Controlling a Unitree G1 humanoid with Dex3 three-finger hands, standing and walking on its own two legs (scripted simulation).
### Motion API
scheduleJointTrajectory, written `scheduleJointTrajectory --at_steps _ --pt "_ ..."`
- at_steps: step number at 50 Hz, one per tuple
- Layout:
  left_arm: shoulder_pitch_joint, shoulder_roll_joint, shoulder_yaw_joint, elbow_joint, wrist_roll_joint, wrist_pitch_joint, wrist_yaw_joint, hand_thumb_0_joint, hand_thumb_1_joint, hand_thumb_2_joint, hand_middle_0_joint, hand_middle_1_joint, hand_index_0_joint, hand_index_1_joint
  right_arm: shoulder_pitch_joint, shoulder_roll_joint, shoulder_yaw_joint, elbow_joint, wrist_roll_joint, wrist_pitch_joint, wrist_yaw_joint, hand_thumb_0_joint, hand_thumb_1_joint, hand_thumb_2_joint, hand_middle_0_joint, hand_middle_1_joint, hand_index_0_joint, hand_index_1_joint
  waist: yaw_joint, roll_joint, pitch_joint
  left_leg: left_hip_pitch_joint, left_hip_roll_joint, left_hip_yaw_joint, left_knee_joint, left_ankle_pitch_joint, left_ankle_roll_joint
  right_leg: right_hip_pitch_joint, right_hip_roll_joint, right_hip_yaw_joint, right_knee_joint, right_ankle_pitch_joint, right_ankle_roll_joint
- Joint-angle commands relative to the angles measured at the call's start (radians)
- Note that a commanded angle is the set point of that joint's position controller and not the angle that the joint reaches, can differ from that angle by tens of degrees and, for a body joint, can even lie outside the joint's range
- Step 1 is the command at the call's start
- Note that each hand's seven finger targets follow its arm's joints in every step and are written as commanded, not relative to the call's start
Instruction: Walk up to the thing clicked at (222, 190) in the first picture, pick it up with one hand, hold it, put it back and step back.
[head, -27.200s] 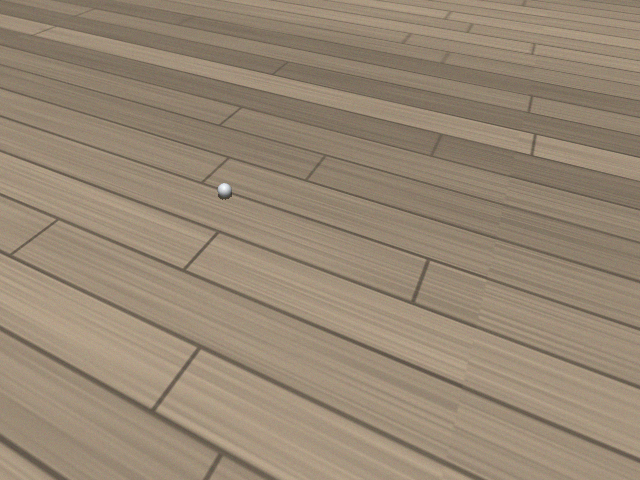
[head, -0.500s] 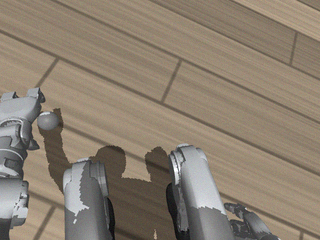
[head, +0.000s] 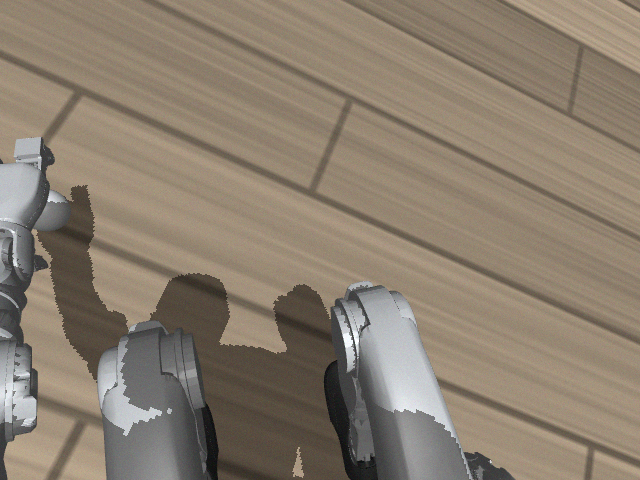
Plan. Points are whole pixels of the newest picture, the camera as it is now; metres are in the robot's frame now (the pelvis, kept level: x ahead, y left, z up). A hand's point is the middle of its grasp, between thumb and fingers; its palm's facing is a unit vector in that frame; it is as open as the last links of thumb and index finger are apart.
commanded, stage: home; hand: left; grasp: from above
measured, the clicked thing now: (45, 210) +0.54 +0.34 -0.30
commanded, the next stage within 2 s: none
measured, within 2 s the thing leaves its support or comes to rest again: rests again in 0.24 s
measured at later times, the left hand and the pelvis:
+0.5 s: hand out of the picture +0.30 +0.26 +0.04, palm faces -0.27 -0.64 -0.72, open 8.0 cm; pelvis +0.00 +0.00 +0.16, yaw +4 degrees
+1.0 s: hand out of the picture +0.23 +0.21 +0.27, palm faces +0.14 -0.95 -0.28, open 7.4 cm; pelvis +0.05 +0.00 +0.33, yaw +7 degrees
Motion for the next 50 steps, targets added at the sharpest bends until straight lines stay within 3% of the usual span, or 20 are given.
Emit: scheduleJointTrajectory --at_steps 1,4,7,9,12,16,17,19,21,24,26,27,29,36,38,39,47,50 --pt "-0.237 0.248 0.035 -0.152 -0.091 0.067 -0.047 0.000 -0.192 0.904 -0.241 -0.673 -0.217 -0.667 0.214 -0.272 -0.100 -0.033 0.031 -0.003 -0.014 0.000 -0.884 -0.895 0.200 0.300 0.199 0.300 0.042 0.251 -0.770 0.628 -0.012 0.103 -0.320 0.215 0.030 0.392 0.026 -0.105 -0.284 0.256 -0.096" --pt "-0.158 0.220 0.049 -0.257 -0.170 0.074 -0.129 0.000 -0.012 0.820 -0.215 -0.518 -0.198 -0.533 0.222 -0.270 -0.113 -0.059 0.054 0.001 -0.011 0.000 -0.889 -0.896 0.200 0.300 0.199 0.300 0.066 0.213 -0.798 0.645 -0.016 0.093 -0.359 0.239 0.034 0.471 0.017 -0.100 -0.309 0.270 -0.091" --pt "0.001 0.169 0.046 -0.411 -0.259 0.075 -0.217 0.000 0.228 0.795 -0.198 -0.410 -0.188 -0.419 0.209 -0.256 -0.127 -0.109 0.084 0.017 -0.014 0.000 -0.893 -0.898 0.200 0.300 0.199 0.300 0.094 0.152 -0.833 0.667 -0.016 0.096 -0.420 0.220 0.041 0.586 0.018 -0.085 -0.382 0.261 -0.084" --pt "0.132 0.135 0.050 -0.538 -0.330 0.085 -0.268 0.000 0.388 0.795 -0.190 -0.343 -0.185 -0.348 0.185 -0.251 -0.135 -0.148 0.101 0.026 -0.019 0.000 -0.896 -0.899 0.200 0.300 0.200 0.300 0.110 0.128 -0.802 0.668 -0.016 0.098 -0.473 0.180 0.042 0.633 0.016 -0.074 -0.438 0.232 -0.081" --pt "0.229 0.063 0.027 -0.764 -0.448 0.104 -0.332 0.000 0.628 0.843 -0.193 -0.309 -0.191 -0.311 0.136 -0.234 -0.147 -0.195 0.122 0.033 -0.038 0.000 -0.899 -0.900 0.200 0.300 0.200 0.300 0.123 0.107 -0.767 0.700 -0.009 0.086 -0.545 0.122 0.042 0.652 0.019 -0.062 -0.499 0.188 -0.080" --pt "0.355 0.027 0.048 -0.951 -0.588 0.135 -0.371 0.000 0.900 0.901 -0.200 -0.300 -0.200 -0.300 0.089 -0.217 -0.152 -0.224 0.138 0.032 -0.067 0.000 -0.900 -0.900 0.200 0.300 0.200 0.300 0.135 0.056 -0.674 0.752 -0.002 0.077 -0.622 0.086 0.042 0.703 0.012 -0.044 -0.600 0.157 -0.080" --pt "0.382 -0.007 0.019 -0.988 -0.608 0.142 -0.380 0.000 0.900 0.901 -0.200 -0.300 -0.200 -0.300 0.075 -0.204 -0.154 -0.236 0.143 0.029 -0.074 0.000 -0.900 -0.900 0.200 0.300 0.200 0.300 0.129 0.075 -0.666 0.781 0.003 0.074 -0.659 0.071 0.040 0.720 0.013 -0.042 -0.615 0.144 -0.079" --pt "0.395 -0.016 0.026 -1.083 -0.656 0.156 -0.384 0.000 0.900 0.900 -0.200 -0.299 -0.200 -0.299 0.052 -0.202 -0.152 -0.250 0.150 0.022 -0.091 0.000 -0.900 -0.900 0.200 0.300 0.200 0.300 0.137 0.090 -0.648 0.842 0.006 0.067 -0.710 0.025 0.037 0.730 0.010 -0.035 -0.664 0.101 -0.082" --pt "0.475 -0.061 0.012 -1.113 -0.702 0.174 -0.385 0.000 0.900 0.900 -0.200 -0.299 -0.200 -0.299 0.024 -0.198 -0.146 -0.255 0.157 0.009 -0.109 0.000 -0.900 -0.900 0.200 0.300 0.200 0.300 0.142 0.116 -0.602 0.896 0.012 0.051 -0.778 -0.014 0.030 0.738 0.006 -0.033 -0.690 0.076 -0.081" --pt "0.557 -0.088 0.011 -1.219 -0.755 0.215 -0.387 0.000 0.900 0.900 -0.200 -0.299 -0.200 -0.299 -0.005 -0.195 -0.143 -0.275 0.168 -0.013 -0.135 0.000 -0.899 -0.900 0.200 0.300 0.200 0.300 0.155 0.168 -0.615 1.024 0.018 0.036 -0.867 -0.017 0.020 0.784 0.002 -0.028 -0.739 0.087 -0.082" --pt "0.657 -0.135 -0.005 -1.255 -0.810 0.253 -0.387 0.000 0.899 0.900 -0.200 -0.299 -0.200 -0.300 -0.024 -0.186 -0.136 -0.289 0.174 -0.026 -0.150 0.000 -0.899 -0.900 0.200 0.300 0.200 0.300 0.152 0.141 -0.593 1.074 0.015 0.041 -0.909 0.004 0.018 0.834 0.001 -0.025 -0.796 0.096 -0.080" --pt "0.649 -0.136 -0.002 -1.292 -0.837 0.268 -0.385 0.000 0.900 0.903 -0.201 -0.301 -0.200 -0.302 -0.036 -0.183 -0.129 -0.293 0.177 -0.033 -0.158 0.000 -0.899 -0.900 0.200 0.300 0.200 0.300 0.147 0.145 -0.587 1.093 0.014 0.037 -0.927 -0.002 0.018 0.851 0.000 -0.023 -0.815 0.092 -0.079" --pt "0.735 -0.174 -0.015 -1.286 -0.892 0.304 -0.386 0.000 0.900 0.902 -0.200 -0.300 -0.200 -0.301 -0.052 -0.175 -0.119 -0.298 0.182 -0.046 -0.174 0.000 -0.899 -0.900 0.200 0.300 0.200 0.300 0.140 0.127 -0.513 1.124 0.015 0.028 -0.979 -0.009 0.017 0.875 -0.001 -0.023 -0.861 0.083 -0.076" --pt "0.936 -0.223 0.006 -1.429 -1.090 0.410 -0.385 0.000 0.900 0.900 -0.200 -0.300 -0.200 -0.300 -0.061 -0.140 -0.092 -0.355 0.189 -0.086 -0.214 0.000 -0.900 -0.900 0.200 0.300 0.200 0.300 0.145 0.093 -0.444 1.280 0.010 0.029 -1.138 -0.020 0.020 1.078 -0.003 -0.003 -1.049 0.065 -0.073" --pt "0.989 -0.248 -0.005 -1.467 -1.136 0.434 -0.381 0.000 0.900 0.900 -0.200 -0.301 -0.200 -0.300 -0.043 -0.124 -0.083 -0.365 0.191 -0.096 -0.227 0.000 -0.901 -0.899 0.200 0.299 0.200 0.299 0.135 0.087 -0.430 1.329 0.009 0.037 -1.178 0.041 0.019 1.145 -0.002 -0.003 -1.103 0.108 -0.072" --pt "1.020 -0.247 0.009 -1.481 -1.155 0.449 -0.378 0.000 0.900 0.900 -0.200 -0.301 -0.200 -0.300 -0.035 -0.121 -0.080 -0.368 0.192 -0.100 -0.234 0.000 -0.901 -0.899 0.200 0.299 0.200 0.299 0.141 0.085 -0.428 1.349 0.009 0.037 -1.196 0.064 0.019 1.181 -0.002 -0.003 -1.124 0.128 -0.072" --pt "1.230 -0.337 0.024 -1.606 -1.273 0.547 -0.377 0.000 0.900 0.900 -0.200 -0.301 -0.200 -0.300 0.048 -0.090 -0.051 -0.394 0.191 -0.142 -0.302 0.000 -0.901 -0.899 0.200 0.299 0.200 0.299 0.144 0.075 -0.366 1.567 0.013 0.041 -1.364 0.315 0.007 1.430 0.003 -0.017 -1.293 0.331 -0.069" --pt "1.315 -0.365 0.025 -1.639 -1.302 0.575 -0.383 0.000 0.900 0.900 -0.200 -0.301 -0.200 -0.301 0.067 -0.083 -0.044 -0.406 0.185 -0.160 -0.323 0.000 -0.902 -0.899 0.199 0.299 0.199 0.299 0.154 0.066 -0.306 1.616 0.010 0.049 -1.428 0.351 0.006 1.503 0.004 -0.025 -1.366 0.366 -0.065"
